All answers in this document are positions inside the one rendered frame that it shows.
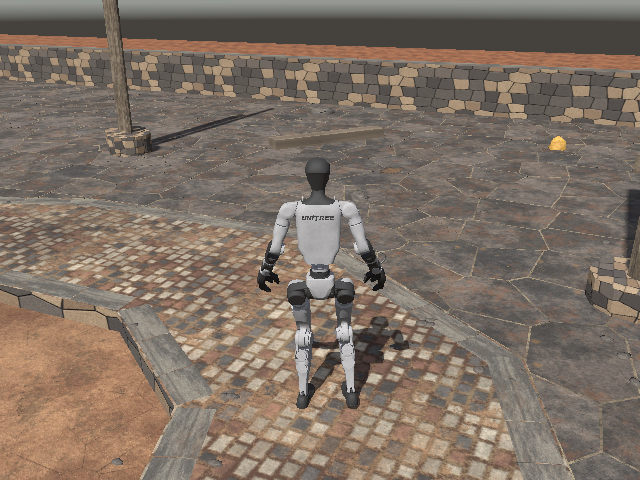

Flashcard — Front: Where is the right robot hand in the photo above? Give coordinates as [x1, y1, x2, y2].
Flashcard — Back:
[363, 268, 386, 291]

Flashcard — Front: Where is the left robot forearm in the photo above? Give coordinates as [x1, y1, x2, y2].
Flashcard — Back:
[260, 240, 279, 276]

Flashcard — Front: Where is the right robot shin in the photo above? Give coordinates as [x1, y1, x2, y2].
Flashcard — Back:
[339, 325, 355, 393]

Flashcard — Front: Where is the right robot forearm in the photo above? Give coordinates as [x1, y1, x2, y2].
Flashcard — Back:
[361, 239, 382, 275]

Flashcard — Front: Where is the robot right upper arm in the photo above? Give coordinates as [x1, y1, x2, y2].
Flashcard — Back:
[339, 201, 370, 255]

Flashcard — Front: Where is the left robot hand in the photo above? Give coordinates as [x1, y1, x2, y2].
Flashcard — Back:
[257, 270, 280, 292]

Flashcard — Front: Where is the humanoid robot torso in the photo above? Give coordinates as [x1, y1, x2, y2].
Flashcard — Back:
[295, 196, 342, 300]

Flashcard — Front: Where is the robot left upper arm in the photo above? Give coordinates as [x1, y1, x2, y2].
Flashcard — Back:
[269, 201, 298, 256]

